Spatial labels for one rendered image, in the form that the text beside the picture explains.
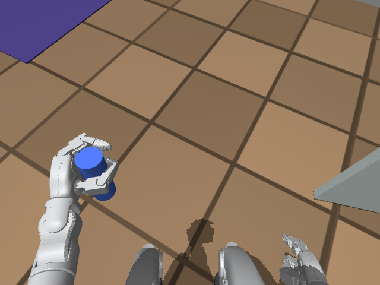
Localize left robot arm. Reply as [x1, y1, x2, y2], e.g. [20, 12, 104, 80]
[28, 197, 83, 285]

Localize can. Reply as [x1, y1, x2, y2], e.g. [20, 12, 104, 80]
[74, 147, 116, 201]

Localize left robot hand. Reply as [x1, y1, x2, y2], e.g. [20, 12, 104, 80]
[49, 133, 119, 201]

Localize right robot hand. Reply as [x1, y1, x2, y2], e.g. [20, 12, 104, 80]
[279, 234, 327, 285]

